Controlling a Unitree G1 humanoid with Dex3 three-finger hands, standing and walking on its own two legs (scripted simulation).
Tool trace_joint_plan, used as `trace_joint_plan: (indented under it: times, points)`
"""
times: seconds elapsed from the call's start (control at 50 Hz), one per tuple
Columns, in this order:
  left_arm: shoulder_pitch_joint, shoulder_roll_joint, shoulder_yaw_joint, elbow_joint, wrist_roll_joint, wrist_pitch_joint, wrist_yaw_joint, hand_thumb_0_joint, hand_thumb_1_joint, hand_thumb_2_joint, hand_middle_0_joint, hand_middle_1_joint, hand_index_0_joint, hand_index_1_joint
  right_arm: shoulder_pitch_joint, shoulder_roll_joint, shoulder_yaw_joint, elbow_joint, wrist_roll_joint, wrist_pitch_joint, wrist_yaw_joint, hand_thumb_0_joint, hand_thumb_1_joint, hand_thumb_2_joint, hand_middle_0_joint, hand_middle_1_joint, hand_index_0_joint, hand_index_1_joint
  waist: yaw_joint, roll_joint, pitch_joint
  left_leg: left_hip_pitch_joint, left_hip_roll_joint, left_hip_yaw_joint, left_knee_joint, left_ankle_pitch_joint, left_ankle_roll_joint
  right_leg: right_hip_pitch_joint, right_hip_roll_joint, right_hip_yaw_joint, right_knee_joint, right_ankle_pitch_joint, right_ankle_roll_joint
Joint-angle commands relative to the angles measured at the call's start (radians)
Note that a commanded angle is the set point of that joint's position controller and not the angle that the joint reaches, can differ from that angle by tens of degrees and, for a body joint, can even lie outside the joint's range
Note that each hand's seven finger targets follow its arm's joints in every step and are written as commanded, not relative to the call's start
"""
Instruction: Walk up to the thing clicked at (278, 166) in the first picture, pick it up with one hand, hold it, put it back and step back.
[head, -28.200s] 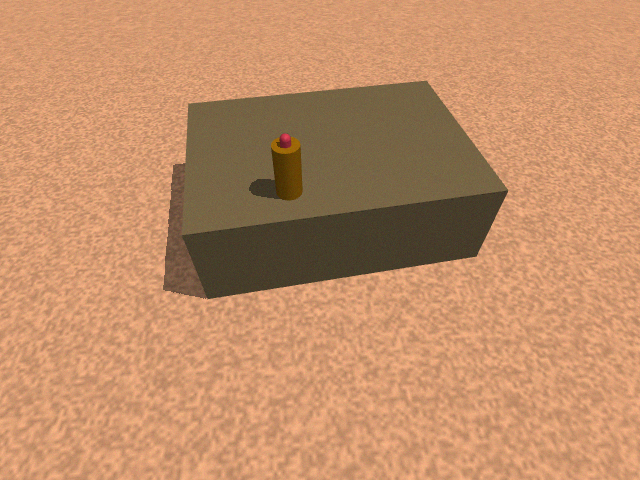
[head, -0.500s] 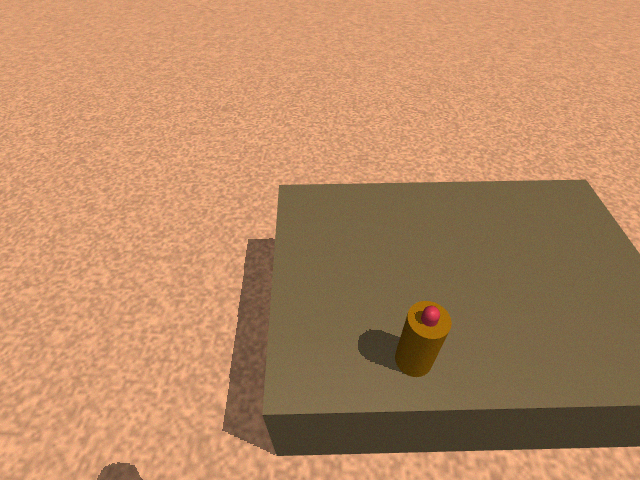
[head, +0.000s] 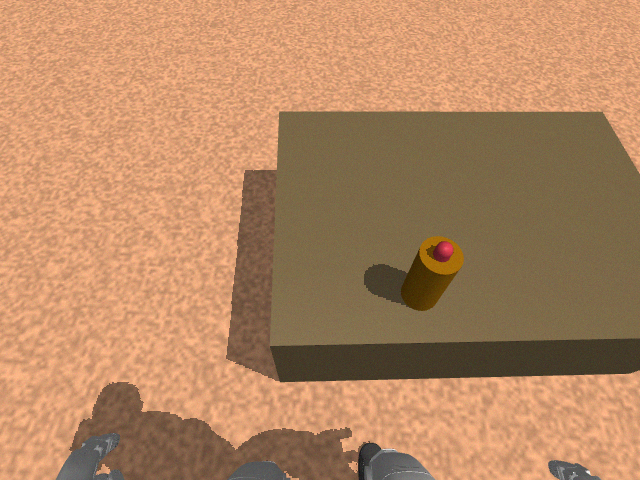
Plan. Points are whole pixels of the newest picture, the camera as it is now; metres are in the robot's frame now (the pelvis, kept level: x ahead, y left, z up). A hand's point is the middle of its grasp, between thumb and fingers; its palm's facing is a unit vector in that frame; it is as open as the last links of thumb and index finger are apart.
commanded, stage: step back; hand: right
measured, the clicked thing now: (431, 272) +0.52 -0.24 -0.29
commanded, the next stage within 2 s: none
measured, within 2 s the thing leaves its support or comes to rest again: neither
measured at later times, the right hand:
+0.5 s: hand out of the picture +0.00 -0.21 -0.15, palm faces +0.08 +0.92 -0.39, open 7.4 cm
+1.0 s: hand out of the picture -0.14 -0.24 -0.15, palm faces -0.03 +0.89 -0.46, open 7.4 cm
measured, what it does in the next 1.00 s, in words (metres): walks backwards: right foot, then left foot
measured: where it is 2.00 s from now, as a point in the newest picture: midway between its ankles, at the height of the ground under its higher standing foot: outside the picture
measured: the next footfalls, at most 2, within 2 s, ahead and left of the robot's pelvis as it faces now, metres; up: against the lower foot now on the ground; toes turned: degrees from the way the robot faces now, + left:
right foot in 0.52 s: -0.07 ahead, -0.06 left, +0.00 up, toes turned -1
left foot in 0.98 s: -0.20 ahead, +0.16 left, +0.00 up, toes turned -3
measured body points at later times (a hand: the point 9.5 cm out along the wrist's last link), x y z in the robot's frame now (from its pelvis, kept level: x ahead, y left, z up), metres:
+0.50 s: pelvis -0.08 +0.05 -0.01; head -0.02 +0.05 +0.44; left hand +0.04 +0.36 -0.13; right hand -0.01 -0.26 -0.13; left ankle -0.05 +0.12 -0.73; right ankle -0.11 -0.06 -0.73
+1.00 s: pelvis -0.22 +0.04 -0.01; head -0.15 +0.06 +0.43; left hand -0.07 +0.33 -0.13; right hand -0.14 -0.29 -0.12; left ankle -0.24 +0.16 -0.74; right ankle -0.11 -0.05 -0.73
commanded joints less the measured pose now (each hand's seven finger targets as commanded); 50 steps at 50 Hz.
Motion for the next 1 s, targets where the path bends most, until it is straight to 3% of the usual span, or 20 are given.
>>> trace_joint_plan:
  times: [0.0,0.02,0.04,0.06,0.08,0.1,0.14,0.16,0.22,0.34,0.46,0.52,0.56,0.6,0.62,0.7,0.82,0.94,0.96,0.98]
  points:
    - [-0.067,0.244,0.05,-0.135,-0.003,-0.003,0.021,0.0,0.9,0.9,-0.2,-0.3,-0.2,-0.3,0.175,-0.154,-0.05,-0.027,-0.017,-0.008,-0.011,0.0,-0.9,-0.9,0.2,0.3,0.2,0.3,-0.042,-0.154,-0.279,0.076,0.043,-0.002,-0.288,0.176,-0.007,0.154,-0.199,0.175,0.037,0.25,-0.171]
    - [-0.063,0.226,0.045,-0.143,-0.015,0.009,0.015,0.0,0.9,0.9,-0.2,-0.3,-0.2,-0.3,0.177,-0.16,-0.056,-0.025,-0.03,-0.016,-0.014,0.0,-0.9,-0.9,0.2,0.3,0.2,0.3,-0.051,-0.082,-0.255,0.114,0.051,-0.004,-0.419,0.31,-0.018,0.107,-0.147,0.138,0.104,0.162,-0.133]
    - [-0.037,0.177,0.038,-0.159,-0.026,0.017,0.012,0.0,0.9,0.9,-0.2,-0.3,-0.2,-0.3,0.156,-0.218,-0.072,-0.037,-0.053,-0.022,-0.018,0.0,-0.9,-0.9,0.2,0.3,0.2,0.3,-0.028,0.118,-0.243,0.151,0.18,-0.2,-0.511,0.526,-0.014,0.014,-0.015,0.089,0.249,-0.02,-0.082]
    - [-0.019,0.139,0.032,-0.157,-0.028,0.021,0.019,0.0,0.9,0.9,-0.2,-0.3,-0.2,-0.3,0.102,-0.297,-0.089,-0.057,-0.063,-0.025,-0.02,0.0,-0.9,-0.9,0.2,0.3,0.2,0.3,-0.001,0.247,-0.205,0.221,0.301,-0.368,-0.51,0.739,0.025,-0.185,0.157,0.081,0.374,-0.411,-0.044]
    - [0.004,0.174,0.043,-0.148,-0.013,0.025,0.03,0.0,0.9,0.9,-0.2,-0.3,-0.2,-0.3,0.08,-0.33,-0.094,-0.085,-0.055,-0.027,-0.021,0.0,-0.9,-0.9,0.2,0.3,0.2,0.3,-0.016,0.191,-0.221,0.152,0.372,-0.376,-0.468,0.838,0.105,-0.142,0.156,0.177,0.497,-0.491,-0.027]
    - [-0.015,0.188,0.049,-0.136,-0.008,0.024,0.037,0.0,0.9,0.9,-0.2,-0.3,-0.2,-0.3,0.072,-0.338,-0.097,-0.103,-0.049,-0.03,-0.024,0.0,-0.9,-0.9,0.2,0.3,0.2,0.3,-0.043,0.235,-0.214,0.056,0.408,-0.459,-0.516,0.734,0.144,-0.105,0.161,0.205,0.593,-0.497,-0.022]
    - [-0.004,0.208,0.055,-0.12,-0.019,0.028,0.033,0.0,0.9,0.9,-0.2,-0.3,-0.2,-0.3,-0.018,-0.255,-0.075,-0.118,-0.055,-0.036,-0.036,0.0,-0.9,-0.9,0.2,0.3,0.2,0.3,0.002,0.162,-0.173,0.132,0.291,-0.258,-0.469,0.771,0.076,-0.174,0.159,0.24,0.674,-0.363,-0.024]
    - [0.066,0.197,0.05,-0.117,-0.027,0.027,0.03,0.0,0.9,0.9,-0.2,-0.3,-0.2,-0.3,-0.039,-0.217,-0.07,-0.124,-0.057,-0.036,-0.043,0.0,-0.9,-0.9,0.2,0.3,0.2,0.3,0.051,0.133,-0.18,0.231,0.208,-0.148,-0.418,0.848,0.001,-0.237,0.16,0.237,0.651,-0.284,-0.03]
    - [0.109,0.177,0.057,-0.128,-0.015,0.019,0.024,0.0,0.9,0.9,-0.2,-0.3,-0.2,-0.3,0.052,-0.182,-0.07,-0.118,-0.03,-0.039,-0.055,0.0,-0.9,-0.9,0.2,0.3,0.2,0.3,0.021,0.141,-0.249,0.417,0.198,-0.138,-0.362,0.937,-0.04,-0.225,0.148,0.175,0.597,-0.241,-0.008]
    - [0.054,0.167,0.058,-0.173,-0.009,0.012,0.021,0.0,0.9,0.9,-0.2,-0.3,-0.2,-0.3,0.124,-0.192,-0.08,-0.129,-0.025,-0.031,-0.062,0.0,-0.9,-0.9,0.2,0.3,0.2,0.3,-0.05,0.123,-0.217,0.406,0.266,-0.175,-0.366,0.883,0.049,-0.116,0.099,0.126,0.324,-0.324,0.007]
    - [0.147,0.169,0.063,-0.156,0.005,0.004,0.009,0.0,0.9,0.9,-0.2,-0.3,-0.2,-0.3,0.051,-0.216,-0.085,-0.166,-0.021,-0.035,-0.051,0.0,-0.9,-0.9,0.2,0.3,0.2,0.3,-0.016,0.097,-0.243,0.267,0.313,-0.229,-0.38,0.658,0.113,0.047,0.057,0.062,0.153,-0.276,-0.038]
    - [0.205,0.163,0.073,-0.14,0.011,-0.003,0.005,0.0,0.9,0.9,-0.2,-0.3,-0.2,-0.3,0.011,-0.22,-0.081,-0.176,-0.011,-0.038,-0.045,0.0,-0.9,-0.9,0.2,0.3,0.2,0.3,0.017,0.029,-0.258,0.142,0.309,-0.222,-0.35,0.604,0.12,0.169,0.06,0.058,0.096,-0.1,-0.064]
    - [0.183,0.197,0.083,-0.167,0.008,-0.006,0.002,0.0,0.9,0.9,-0.2,-0.3,-0.2,-0.3,-0.008,-0.203,-0.078,-0.184,-0.003,-0.038,-0.042,0.0,-0.9,-0.9,0.2,0.3,0.2,0.3,0.019,-0.115,-0.253,0.067,0.201,-0.13,-0.237,0.443,0.081,0.152,-0.025,0.199,0.061,0.046,-0.138]
    - [0.121,0.255,0.093,-0.211,0.006,-0.007,-0.004,0.0,0.9,0.9,-0.2,-0.3,-0.2,-0.3,-0.022,-0.155,-0.063,-0.175,-0.003,-0.028,-0.042,0.0,-0.9,-0.9,0.2,0.3,0.2,0.3,0.033,-0.263,-0.126,-0.011,-0.038,0.016,0.036,0.029,-0.024,0.022,-0.253,0.457,-0.169,0.08,-0.285]
    - [0.105,0.252,0.092,-0.237,0.011,-0.013,0.0,0.0,0.9,0.9,-0.2,-0.3,-0.2,-0.3,-0.01,-0.16,-0.06,-0.17,-0.01,-0.02,-0.04,0.0,-0.9,-0.9,0.2,0.3,0.2,0.3,0.038,-0.239,-0.108,-0.041,-0.068,-0.049,0.212,-0.125,-0.03,-0.01,-0.311,0.526,-0.208,0.104,-0.325]
    - [0.046,0.201,0.088,-0.274,0.006,-0.018,0.013,0.0,0.9,0.9,-0.2,-0.3,-0.2,-0.3,0.084,-0.172,-0.047,-0.138,-0.003,-0.023,-0.039,0.0,-0.9,-0.9,0.2,0.3,0.2,0.3,0.005,-0.084,-0.121,-0.11,-0.089,-0.122,0.35,-0.03,-0.039,0.05,-0.178,0.298,-0.124,0.28,-0.236]
    - [0.145,0.188,0.088,-0.292,0.017,0.0,0.012,0.0,0.9,0.9,-0.2,-0.3,-0.2,-0.3,0.089,-0.158,-0.035,-0.177,-0.013,-0.033,-0.054,0.0,-0.9,-0.9,0.2,0.3,0.2,0.3,0.056,-0.123,-0.261,-0.174,-0.036,-0.049,0.104,-0.052,-0.059,0.382,-0.162,0.244,-0.053,0.314,-0.225]
    - [0.081,0.231,0.09,-0.322,0.007,0.027,0.0,0.0,0.9,0.9,-0.2,-0.3,-0.2,-0.3,0.23,-0.167,-0.059,-0.128,-0.024,-0.034,-0.042,0.0,-0.9,-0.9,0.2,0.3,0.2,0.3,-0.016,-0.139,-0.304,0.103,-0.01,0.055,-0.345,0.194,-0.014,0.215,-0.134,0.215,-0.009,0.021,-0.152]
    - [0.081,0.213,0.084,-0.326,0.003,0.031,-0.004,0.0,0.9,0.9,-0.2,-0.3,-0.2,-0.3,0.237,-0.178,-0.065,-0.129,-0.03,-0.035,-0.042,0.0,-0.9,-0.9,0.2,0.3,0.2,0.3,-0.025,-0.095,-0.278,0.127,0.016,0.011,-0.402,0.255,0.008,0.137,-0.11,0.209,0.016,-0.075,-0.114]
    - [0.102,0.179,0.076,-0.326,0.001,0.033,-0.008,0.0,0.9,0.9,-0.2,-0.3,-0.2,-0.3,0.217,-0.234,-0.081,-0.141,-0.046,-0.036,-0.041,0.0,-0.9,-0.9,0.2,0.3,0.2,0.3,-0.022,0.047,-0.257,0.164,0.173,-0.215,-0.465,0.164,0.072,-0.031,-0.025,0.165,0.134,-0.221,-0.068]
